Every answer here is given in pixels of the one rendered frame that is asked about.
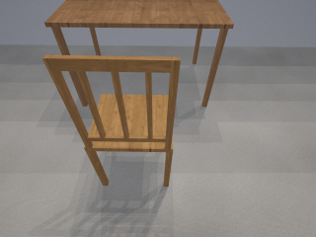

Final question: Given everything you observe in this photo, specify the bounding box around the table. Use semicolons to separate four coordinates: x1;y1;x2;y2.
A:
44;0;234;108

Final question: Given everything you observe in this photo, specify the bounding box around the chair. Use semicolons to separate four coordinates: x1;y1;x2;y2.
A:
42;54;181;187

